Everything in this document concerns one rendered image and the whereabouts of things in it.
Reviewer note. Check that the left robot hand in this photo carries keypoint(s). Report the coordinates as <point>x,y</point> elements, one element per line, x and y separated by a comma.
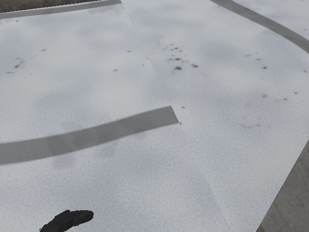
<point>67,220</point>

